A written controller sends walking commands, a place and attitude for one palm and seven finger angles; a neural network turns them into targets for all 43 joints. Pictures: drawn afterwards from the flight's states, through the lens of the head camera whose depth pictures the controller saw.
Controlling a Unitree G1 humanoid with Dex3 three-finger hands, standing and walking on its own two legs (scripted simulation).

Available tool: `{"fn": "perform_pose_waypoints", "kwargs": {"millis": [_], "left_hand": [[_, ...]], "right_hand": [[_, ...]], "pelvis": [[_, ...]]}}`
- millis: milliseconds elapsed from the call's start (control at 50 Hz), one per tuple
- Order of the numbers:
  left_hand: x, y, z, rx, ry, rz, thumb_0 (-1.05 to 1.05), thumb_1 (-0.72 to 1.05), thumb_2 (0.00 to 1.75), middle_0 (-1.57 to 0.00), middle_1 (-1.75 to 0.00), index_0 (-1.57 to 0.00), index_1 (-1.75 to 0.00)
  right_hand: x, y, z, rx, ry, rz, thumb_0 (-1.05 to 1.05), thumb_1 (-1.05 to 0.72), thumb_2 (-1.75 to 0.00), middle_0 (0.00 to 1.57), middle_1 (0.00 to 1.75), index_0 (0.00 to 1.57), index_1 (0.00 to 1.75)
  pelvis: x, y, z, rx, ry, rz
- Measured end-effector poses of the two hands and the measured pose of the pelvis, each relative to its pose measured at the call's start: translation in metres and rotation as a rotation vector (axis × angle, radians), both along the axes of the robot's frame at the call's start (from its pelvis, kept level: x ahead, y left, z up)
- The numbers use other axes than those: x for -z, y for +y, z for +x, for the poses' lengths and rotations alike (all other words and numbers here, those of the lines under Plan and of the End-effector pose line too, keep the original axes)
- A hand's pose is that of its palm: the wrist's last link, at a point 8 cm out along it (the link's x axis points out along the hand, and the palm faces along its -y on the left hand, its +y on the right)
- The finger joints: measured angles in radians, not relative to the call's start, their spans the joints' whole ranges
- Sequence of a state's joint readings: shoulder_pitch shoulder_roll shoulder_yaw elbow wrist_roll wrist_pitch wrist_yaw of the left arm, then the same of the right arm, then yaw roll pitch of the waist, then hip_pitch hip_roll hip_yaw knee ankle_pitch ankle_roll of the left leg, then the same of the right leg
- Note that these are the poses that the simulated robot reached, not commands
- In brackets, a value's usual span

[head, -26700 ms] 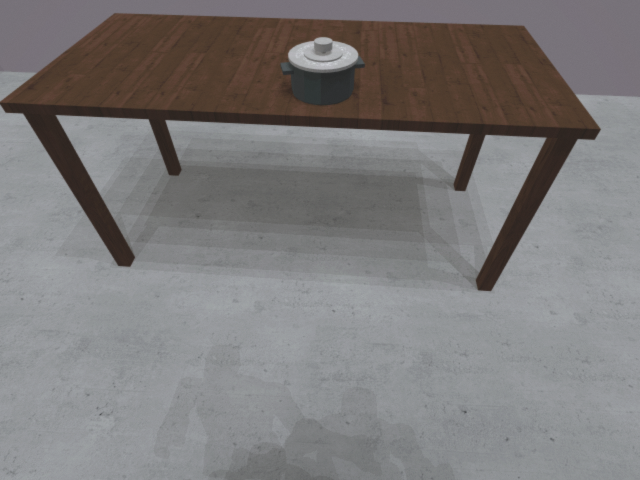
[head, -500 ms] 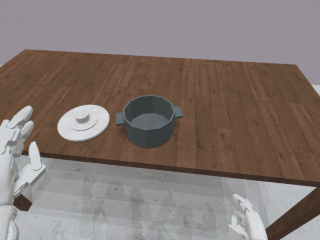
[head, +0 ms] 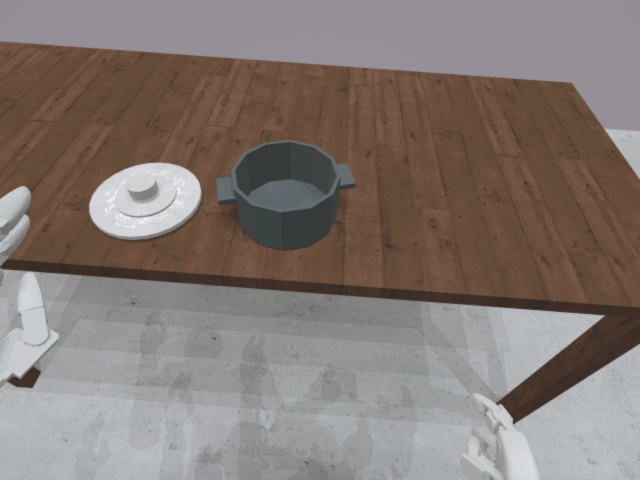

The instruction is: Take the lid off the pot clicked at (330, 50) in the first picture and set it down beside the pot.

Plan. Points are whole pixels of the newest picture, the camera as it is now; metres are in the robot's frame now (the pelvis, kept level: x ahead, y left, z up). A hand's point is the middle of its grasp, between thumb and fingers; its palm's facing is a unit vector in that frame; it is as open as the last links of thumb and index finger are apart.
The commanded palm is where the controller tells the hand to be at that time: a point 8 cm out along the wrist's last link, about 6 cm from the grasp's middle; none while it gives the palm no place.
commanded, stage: step back with the hand held close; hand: left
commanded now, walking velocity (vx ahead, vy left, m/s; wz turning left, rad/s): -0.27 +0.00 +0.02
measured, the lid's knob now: (142, 186) +0.53 +0.34 +0.02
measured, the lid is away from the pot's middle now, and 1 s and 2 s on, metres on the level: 0.25 0.25 0.25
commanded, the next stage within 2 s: stop stepping back and stand still in 1.18 s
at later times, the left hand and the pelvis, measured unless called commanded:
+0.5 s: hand (35, 389) +0.15 +0.23 +0.18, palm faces +0.36 -0.83 -0.42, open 7.4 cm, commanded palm +0.08 +0.28 +0.20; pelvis -0.05 +0.00 -0.01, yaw +1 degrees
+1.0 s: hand out of the picture +0.10 +0.24 +0.18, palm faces +0.29 -0.86 -0.42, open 7.4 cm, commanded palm +0.03 +0.29 +0.20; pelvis -0.10 +0.01 +0.00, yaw +0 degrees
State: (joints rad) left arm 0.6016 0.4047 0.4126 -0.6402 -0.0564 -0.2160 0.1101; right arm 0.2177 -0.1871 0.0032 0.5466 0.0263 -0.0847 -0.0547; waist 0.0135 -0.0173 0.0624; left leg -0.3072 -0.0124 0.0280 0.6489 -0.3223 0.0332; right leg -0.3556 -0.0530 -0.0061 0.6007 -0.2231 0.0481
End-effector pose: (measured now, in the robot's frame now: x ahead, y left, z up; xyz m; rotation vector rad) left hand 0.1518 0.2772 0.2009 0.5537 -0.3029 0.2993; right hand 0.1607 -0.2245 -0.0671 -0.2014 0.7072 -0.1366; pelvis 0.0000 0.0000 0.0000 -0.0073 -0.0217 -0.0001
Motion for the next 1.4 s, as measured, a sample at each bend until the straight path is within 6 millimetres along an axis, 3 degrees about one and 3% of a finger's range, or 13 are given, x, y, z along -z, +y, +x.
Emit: {"fn": "perform_pose_waypoints", "kwargs": {"millis": [120,260,520,720,800,920,1060,1200,1280,1320,1400], "left_hand": [[0.005,-0.006,-0.014,-0.002,-0.039,-0.046,0.01,0.89,0.9,-0.21,-0.3,-0.22,-0.3],[0.005,0.001,-0.024,0.016,-0.042,-0.002,0.01,0.89,0.9,-0.21,-0.3,-0.22,-0.3],[0.007,-0.006,-0.041,0.051,-0.087,-0.017,0.01,0.89,0.9,-0.21,-0.3,-0.22,-0.3],[0.002,0.002,-0.055,0.028,-0.11,0.04,0.01,0.89,0.9,-0.21,-0.3,-0.22,-0.3],[0.004,-0.007,-0.058,0.05,-0.107,-0.014,0.01,0.89,0.9,-0.21,-0.3,-0.22,-0.3],[0.009,-0.008,-0.071,0.125,-0.075,-0.051,0.01,0.89,0.9,-0.21,-0.3,-0.22,-0.3],[0.001,0.02,-0.091,0.085,-0.065,-0.043,0.01,0.89,0.9,-0.21,-0.3,-0.22,-0.3],[-0.008,0.005,-0.117,0.131,-0.087,-0.076,0.02,0.9,0.9,-0.21,-0.3,-0.21,-0.3],[-0.007,-0.009,-0.138,0.188,-0.08,-0.028,0.01,0.89,0.9,-0.21,-0.3,-0.21,-0.3],[0.008,-0.011,-0.143,0.198,-0.016,-0.021,0.01,0.9,0.9,-0.21,-0.3,-0.21,-0.3],[0.019,-0.009,-0.171,0.18,0.031,-0.082,0.01,0.89,0.9,-0.21,-0.3,-0.22,-0.3]], "right_hand": [[0.003,-0.001,-0.014,-0.01,-0.002,-0.005,0.02,-0.9,-0.9,0.2,0.3,0.2,0.3],[-0.004,-0.006,-0.033,0.027,-0.024,-0.04,0.02,-0.9,-0.9,0.2,0.3,0.2,0.3],[-0.003,-0.009,-0.047,0.0,-0.015,-0.053,0.02,-0.9,-0.9,0.2,0.3,0.2,0.3],[-0.001,-0.007,-0.06,0.007,-0.029,-0.052,0.02,-0.9,-0.9,0.2,0.3,0.2,0.3],[0.0,-0.005,-0.064,-0.012,-0.01,-0.038,0.02,-0.9,-0.9,0.2,0.3,0.2,0.3],[-0.011,-0.007,-0.08,0.028,0.009,-0.068,0.02,-0.9,-0.9,0.2,0.3,0.2,0.3],[-0.029,0.008,-0.105,0.028,-0.028,-0.087,0.02,-0.9,-0.9,0.2,0.3,0.2,0.3],[-0.031,0.019,-0.137,-0.016,-0.066,-0.049,0.01,-0.9,-0.9,0.2,0.3,0.2,0.3],[-0.024,0.012,-0.164,0.0,-0.074,-0.034,0.01,-0.9,-0.9,0.2,0.31,0.2,0.3],[-0.016,0.003,-0.181,0.001,-0.055,-0.026,0.01,-0.9,-0.9,0.2,0.31,0.2,0.3],[-0.017,-0.013,-0.222,0.118,-0.03,-0.054,0.02,-0.9,-0.9,0.2,0.31,0.2,0.3]], "pelvis": [[0.003,-0.002,-0.016,-0.012,0.009,-0.014],[0.004,0.004,-0.03,-0.01,0.013,-0.021],[0.008,-0.001,-0.05,-0.015,0.022,-0.023],[0.01,-0.003,-0.059,-0.02,0.034,-0.034],[0.006,-0.006,-0.07,-0.011,0.029,-0.045],[0.003,0.005,-0.083,-0.02,0.037,-0.04],[-0.008,0.015,-0.106,0.006,0.054,-0.068],[-0.012,0.014,-0.141,0.061,0.059,-0.07],[-0.007,0.008,-0.171,0.064,0.037,-0.071],[-0.003,0.009,-0.183,0.059,0.033,-0.072],[-0.002,0.014,-0.193,0.062,0.026,-0.042]]}}
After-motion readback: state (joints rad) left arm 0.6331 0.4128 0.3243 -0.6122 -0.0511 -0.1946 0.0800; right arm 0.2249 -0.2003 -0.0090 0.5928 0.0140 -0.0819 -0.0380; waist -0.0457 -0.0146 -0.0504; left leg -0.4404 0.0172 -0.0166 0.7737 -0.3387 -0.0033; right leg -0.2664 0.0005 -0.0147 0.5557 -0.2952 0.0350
